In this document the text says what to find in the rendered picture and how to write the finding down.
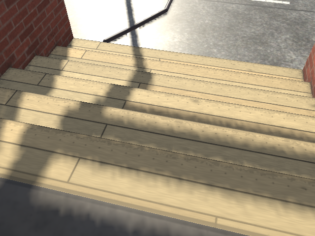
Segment stairs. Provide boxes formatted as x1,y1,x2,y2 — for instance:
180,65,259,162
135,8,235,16
0,37,315,180

